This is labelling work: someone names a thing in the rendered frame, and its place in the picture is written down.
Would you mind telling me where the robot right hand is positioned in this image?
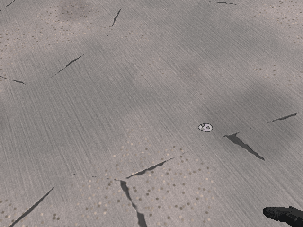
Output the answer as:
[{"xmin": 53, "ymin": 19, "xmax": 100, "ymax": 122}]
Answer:
[{"xmin": 262, "ymin": 206, "xmax": 303, "ymax": 227}]

